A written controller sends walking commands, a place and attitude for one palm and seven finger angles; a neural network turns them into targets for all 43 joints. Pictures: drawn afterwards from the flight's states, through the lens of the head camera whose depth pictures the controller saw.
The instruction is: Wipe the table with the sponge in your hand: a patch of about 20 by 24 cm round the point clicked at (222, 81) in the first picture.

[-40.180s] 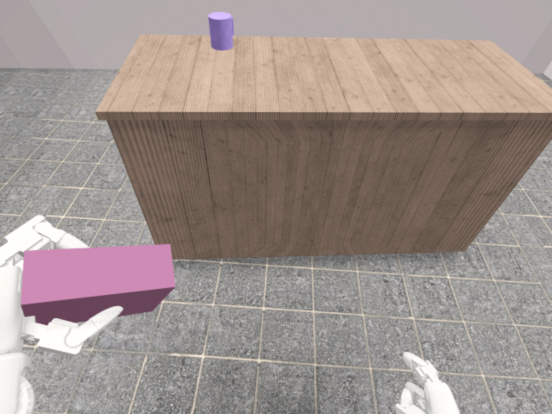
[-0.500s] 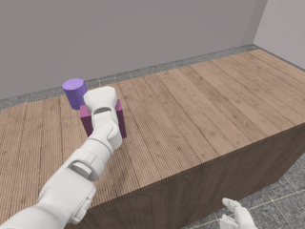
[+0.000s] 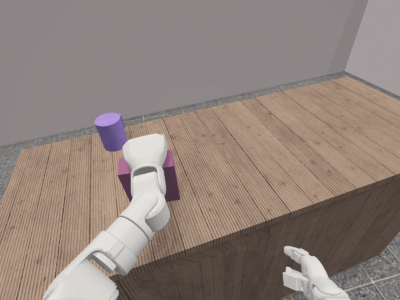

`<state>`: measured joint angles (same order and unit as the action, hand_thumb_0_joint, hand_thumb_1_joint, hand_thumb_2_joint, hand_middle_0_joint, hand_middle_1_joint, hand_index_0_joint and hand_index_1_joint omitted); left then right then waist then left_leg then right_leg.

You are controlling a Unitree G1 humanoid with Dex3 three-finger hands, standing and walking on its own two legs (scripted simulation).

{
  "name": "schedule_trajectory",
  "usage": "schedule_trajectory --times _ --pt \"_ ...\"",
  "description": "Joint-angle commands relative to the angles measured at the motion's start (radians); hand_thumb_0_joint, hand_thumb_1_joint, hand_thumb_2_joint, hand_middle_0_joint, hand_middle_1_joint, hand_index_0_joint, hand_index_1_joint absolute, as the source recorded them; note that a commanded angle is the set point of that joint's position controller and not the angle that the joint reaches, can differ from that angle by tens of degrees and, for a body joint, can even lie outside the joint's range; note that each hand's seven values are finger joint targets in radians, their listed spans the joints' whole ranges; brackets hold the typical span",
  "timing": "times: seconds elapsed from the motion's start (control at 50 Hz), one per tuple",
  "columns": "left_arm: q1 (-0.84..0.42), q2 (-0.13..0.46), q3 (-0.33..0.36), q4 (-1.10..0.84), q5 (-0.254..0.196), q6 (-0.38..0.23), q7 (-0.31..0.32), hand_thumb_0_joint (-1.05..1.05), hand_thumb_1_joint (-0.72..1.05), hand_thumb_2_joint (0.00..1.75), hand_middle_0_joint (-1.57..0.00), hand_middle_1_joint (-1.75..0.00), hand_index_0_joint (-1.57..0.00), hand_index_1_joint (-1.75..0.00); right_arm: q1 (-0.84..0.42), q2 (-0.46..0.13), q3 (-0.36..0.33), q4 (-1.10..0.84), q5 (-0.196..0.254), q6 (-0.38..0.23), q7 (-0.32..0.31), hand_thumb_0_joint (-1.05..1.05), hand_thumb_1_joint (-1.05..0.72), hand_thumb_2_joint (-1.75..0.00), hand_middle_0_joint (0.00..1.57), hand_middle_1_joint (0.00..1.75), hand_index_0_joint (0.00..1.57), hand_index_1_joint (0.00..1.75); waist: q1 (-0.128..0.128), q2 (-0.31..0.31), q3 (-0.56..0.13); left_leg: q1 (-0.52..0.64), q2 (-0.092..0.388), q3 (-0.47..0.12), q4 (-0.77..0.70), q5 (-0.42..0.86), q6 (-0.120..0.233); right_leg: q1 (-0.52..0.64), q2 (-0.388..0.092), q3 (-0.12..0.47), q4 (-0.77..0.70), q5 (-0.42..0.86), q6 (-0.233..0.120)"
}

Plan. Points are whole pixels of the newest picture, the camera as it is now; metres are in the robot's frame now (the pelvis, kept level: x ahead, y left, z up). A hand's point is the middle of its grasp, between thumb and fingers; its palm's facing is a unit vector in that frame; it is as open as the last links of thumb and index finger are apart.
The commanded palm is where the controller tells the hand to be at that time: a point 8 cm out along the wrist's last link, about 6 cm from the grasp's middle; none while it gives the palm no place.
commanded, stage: wipe back along the third lane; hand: left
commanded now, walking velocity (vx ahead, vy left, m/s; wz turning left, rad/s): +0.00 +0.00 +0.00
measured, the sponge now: (153, 185) +0.36 +0.16 +0.05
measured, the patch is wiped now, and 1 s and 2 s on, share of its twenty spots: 0.90 0.90 0.90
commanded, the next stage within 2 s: slide back across to the middle lane in 0.60 s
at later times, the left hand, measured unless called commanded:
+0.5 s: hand (160, 183) +0.32 +0.12 +0.11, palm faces +0.10 -0.06 -0.99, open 9.4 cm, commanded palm +0.27 +0.11 +0.15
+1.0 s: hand (157, 192) +0.29 +0.12 +0.12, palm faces +0.16 -0.21 -0.97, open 9.4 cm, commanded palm +0.24 +0.13 +0.17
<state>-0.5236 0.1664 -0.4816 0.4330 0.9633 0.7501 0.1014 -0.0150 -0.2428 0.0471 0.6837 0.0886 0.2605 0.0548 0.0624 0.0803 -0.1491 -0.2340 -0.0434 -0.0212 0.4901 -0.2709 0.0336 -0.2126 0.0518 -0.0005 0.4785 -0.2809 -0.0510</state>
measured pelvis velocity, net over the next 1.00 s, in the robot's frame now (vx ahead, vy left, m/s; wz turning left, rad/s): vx -0.02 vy -0.05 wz -0.04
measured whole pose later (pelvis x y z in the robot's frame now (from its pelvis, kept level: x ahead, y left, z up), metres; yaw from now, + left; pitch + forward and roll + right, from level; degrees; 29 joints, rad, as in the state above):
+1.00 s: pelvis -0.02 -0.05 +0.00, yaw -2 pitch -3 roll +1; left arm -0.18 0.27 -0.35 -0.01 0.91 0.67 0.06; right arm -0.06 -0.25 0.05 0.66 0.08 0.20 0.03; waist 0.08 0.09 -0.10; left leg -0.16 0.01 -0.01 0.46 -0.25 -0.01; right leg -0.16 0.11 0.01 0.48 -0.26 -0.12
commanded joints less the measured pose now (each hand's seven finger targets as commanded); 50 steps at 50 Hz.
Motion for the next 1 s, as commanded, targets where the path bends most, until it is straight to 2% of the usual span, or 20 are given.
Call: schedule_trajectory --times 0.0,0.06,0.1,0.18,0.2,0.22,0.26,0.3,0.4,0.42,0.52,0.6,0.66,0.76,0.8,0.82,0.88,0.9,0.94,0.98 --pt "-0.262 0.009 0.053 -0.14 -0.042 0.011 -0.028 0.0 0.1 1.3 -1.2 -1.6 -1.2 -1.6 -0.277 -0.093 -0.032 -0.188 0.01 -0.053 -0.004 0.0 -0.9 -0.9 0.2 0.3 0.2 0.3 -0.006 -0.166 -0.136 0.056 0.03 -0.006 -0.048 0.295 0.004 0.073 -0.022 0.004 -0.043 0.381 -0.031" --pt "-0.258 0.015 0.049 -0.124 -0.026 0.017 -0.022 0.0 0.1 1.3 -1.2 -1.6 -1.2 -1.6 -0.273 -0.094 -0.032 -0.178 0.009 -0.059 -0.009 0.0 -0.9 -0.9 0.2 0.3 0.2 0.3 -0.006 -0.16 -0.129 0.059 0.022 0.004 -0.051 0.251 0.004 0.062 -0.02 0.015 -0.056 0.323 -0.026" --pt "-0.234 0.046 0.083 -0.155 -0.037 0.009 -0.022 0.0 0.1 1.3 -1.2 -1.6 -1.2 -1.6 -0.288 -0.092 -0.03 -0.19 0.011 -0.062 -0.009 0.0 -0.9 -0.9 0.2 0.3 0.2 0.3 0.005 -0.145 -0.142 0.053 0.024 0.0 -0.057 0.241 0.003 0.077 -0.021 0.021 -0.058 0.306 -0.028" --pt "-0.241 0.027 0.047 -0.132 -0.017 0.008 -0.023 0.0 0.1 1.3 -1.2 -1.6 -1.2 -1.6 -0.286 -0.093 -0.029 -0.183 0.012 -0.067 -0.014 0.0 -0.9 -0.9 0.2 0.3 0.2 0.3 -0.006 -0.144 -0.112 0.048 0.019 0.007 -0.062 0.183 0.002 0.045 -0.021 0.036 -0.078 0.215 -0.024" --pt "-0.256 0.019 0.05 -0.149 -0.032 -0.002 -0.025 0.0 0.1 1.3 -1.2 -1.6 -1.2 -1.6 -0.287 -0.086 -0.03 -0.193 0.014 -0.072 -0.014 0.0 -0.9 -0.9 0.2 0.3 0.2 0.3 -0.009 -0.153 -0.116 0.043 0.02 0.005 -0.064 0.177 0.005 0.05 -0.022 0.031 -0.079 0.208 -0.022" --pt "-0.23 0.042 0.058 -0.133 -0.02 -0.002 -0.022 0.0 0.1 1.3 -1.2 -1.6 -1.2 -1.6 -0.288 -0.096 -0.031 -0.186 0.013 -0.072 -0.016 0.0 -0.9 -0.9 0.2 0.3 0.2 0.3 -0.006 -0.153 -0.102 0.043 0.019 0.005 -0.064 0.16 0.003 0.037 -0.019 0.044 -0.085 0.175 -0.022" --pt "-0.211 0.028 0.049 -0.138 -0.019 -0.002 -0.024 0.0 0.1 1.3 -1.2 -1.6 -1.2 -1.6 -0.288 -0.092 -0.032 -0.189 0.012 -0.076 -0.014 0.0 -0.9 -0.9 0.2 0.3 0.2 0.3 0.0 -0.131 -0.104 0.047 0.015 0.008 -0.063 0.159 0.004 0.038 -0.022 0.041 -0.086 0.172 -0.024" --pt "-0.204 0.023 0.05 -0.166 -0.032 -0.016 -0.029 0.0 0.1 1.3 -1.2 -1.6 -1.2 -1.6 -0.291 -0.087 -0.031 -0.201 0.014 -0.084 -0.011 0.0 -0.9 -0.9 0.2 0.3 0.2 0.3 -0.003 -0.164 -0.12 0.039 0.016 0.007 -0.059 0.165 0.007 0.055 -0.024 0.044 -0.085 0.186 -0.02" --pt "-0.129 0.026 0.05 -0.211 -0.039 -0.024 -0.032 0.0 0.1 1.3 -1.2 -1.6 -1.2 -1.6 -0.302 -0.088 -0.035 -0.209 0.015 -0.095 -0.007 0.0 -0.9 -0.9 0.2 0.3 0.2 0.3 0.006 -0.179 -0.093 0.035 0.011 0.012 -0.059 0.146 0.009 0.052 -0.026 0.061 -0.103 0.153 -0.014" --pt "-0.125 0.017 0.031 -0.204 -0.033 -0.023 -0.031 0.0 0.1 1.3 -1.2 -1.6 -1.2 -1.6 -0.302 -0.093 -0.034 -0.205 0.014 -0.099 -0.007 0.0 -0.9 -0.9 0.2 0.3 0.2 0.3 0.002 -0.172 -0.061 0.035 0.011 0.015 -0.058 0.13 0.009 0.03 -0.025 0.067 -0.11 0.123 -0.013" --pt "-0.075 0.016 0.029 -0.238 -0.041 -0.034 -0.033 0.0 0.1 1.3 -1.2 -1.6 -1.2 -1.6 -0.304 -0.091 -0.039 -0.204 0.014 -0.115 -0.002 0.0 -0.9 -0.9 0.2 0.3 0.2 0.3 0.006 -0.185 -0.048 0.042 0.007 0.019 -0.049 0.127 0.012 0.024 -0.025 0.08 -0.118 0.113 -0.01" --pt "-0.008 0.006 0.023 -0.329 -0.054 -0.038 -0.04 0.0 0.1 1.3 -1.2 -1.6 -1.2 -1.6 -0.312 -0.086 -0.04 -0.22 0.014 -0.115 0.01 0.0 -0.9 -0.9 0.2 0.3 0.2 0.3 0.014 -0.189 -0.086 0.05 0.004 0.019 -0.038 0.175 0.016 0.069 -0.028 0.08 -0.1 0.212 -0.009" --pt "0.075 0.003 0.015 -0.356 -0.053 -0.037 -0.041 0.0 0.1 1.3 -1.2 -1.6 -1.2 -1.6 -0.313 -0.087 -0.042 -0.218 0.012 -0.115 0.016 0.0 -0.9 -0.9 0.2 0.3 0.2 0.3 0.019 -0.21 -0.057 0.051 0.004 0.027 -0.027 0.182 0.016 0.064 -0.029 0.089 -0.106 0.23 -0.004" --pt "0.015 0.088 0.086 -0.421 -0.052 -0.06 -0.031 0.0 0.1 1.3 -1.2 -1.6 -1.2 -1.6 -0.317 -0.086 -0.036 -0.21 0.006 -0.124 -0.007 0.0 -0.9 -0.9 0.2 0.3 0.2 0.3 0.018 -0.193 -0.038 0.059 0.003 0.026 -0.032 0.158 0.017 0.053 -0.03 0.12 -0.13 0.176 -0.005" --pt "0.021 0.173 0.172 -0.459 -0.046 -0.069 -0.023 0.0 0.1 1.3 -1.2 -1.6 -1.2 -1.6 -0.317 -0.09 -0.038 -0.205 0.001 -0.125 -0.016 0.0 -0.9 -0.9 0.2 0.3 0.2 0.3 0.031 -0.17 -0.06 0.065 0.002 0.022 -0.034 0.169 0.014 0.076 -0.028 0.144 -0.131 0.193 -0.009" --pt "0.032 0.159 0.158 -0.479 -0.045 -0.072 -0.021 0.0 0.1 1.3 -1.2 -1.6 -1.2 -1.6 -0.324 -0.085 -0.034 -0.211 0.001 -0.126 -0.02 0.0 -0.9 -0.9 0.2 0.3 0.2 0.3 0.03 -0.159 -0.071 0.066 0.001 0.029 -0.034 0.186 0.015 0.094 -0.032 0.135 -0.118 0.224 -0.007" --pt "0.086 0.192 0.19 -0.543 -0.038 -0.071 -0.023 0.0 0.1 1.3 -1.2 -1.6 -1.2 -1.6 -0.328 -0.084 -0.032 -0.212 -0.004 -0.122 -0.025 0.0 -0.9 -0.9 0.2 0.3 0.2 0.3 0.037 -0.144 -0.106 0.074 0.001 0.026 -0.032 0.236 0.012 0.137 -0.03 0.15 -0.1 0.332 -0.01" --pt "0.114 0.225 0.227 -0.576 -0.048 -0.074 -0.024 0.0 0.1 1.3 -1.2 -1.6 -1.2 -1.6 -0.332 -0.085 -0.034 -0.219 -0.004 -0.121 -0.026 0.0 -0.9 -0.9 0.2 0.3 0.2 0.3 0.044 -0.131 -0.098 0.079 0.001 0.021 -0.032 0.239 0.013 0.137 -0.029 0.158 -0.108 0.33 -0.011" --pt "0.139 0.241 0.236 -0.583 -0.042 -0.072 -0.029 0.0 0.1 1.3 -1.2 -1.6 -1.2 -1.6 -0.328 -0.087 -0.03 -0.216 -0.006 -0.12 -0.034 0.0 -0.9 -0.9 0.2 0.3 0.2 0.3 0.036 -0.154 -0.087 0.075 0.0 0.025 -0.029 0.246 0.013 0.14 -0.029 0.166 -0.104 0.358 -0.006" --pt "0.145 0.254 0.242 -0.638 -0.039 -0.07 -0.035 0.0 0.1 1.3 -1.2 -1.6 -1.2 -1.6 -0.332 -0.087 -0.028 -0.221 -0.007 -0.117 -0.039 0.0 -0.9 -0.9 0.2 0.3 0.2 0.3 0.034 -0.123 -0.096 0.081 0.0 0.024 -0.027 0.254 0.012 0.147 -0.032 0.177 -0.101 0.384 -0.008"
